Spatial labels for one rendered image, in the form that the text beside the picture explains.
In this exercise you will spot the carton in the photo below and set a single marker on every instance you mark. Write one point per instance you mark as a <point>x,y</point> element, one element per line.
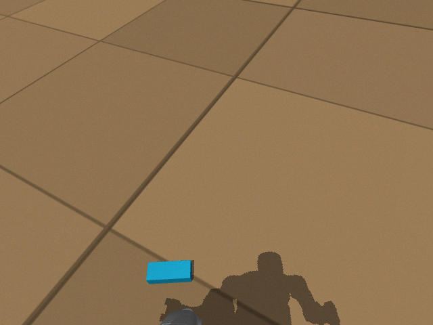
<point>169,272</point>

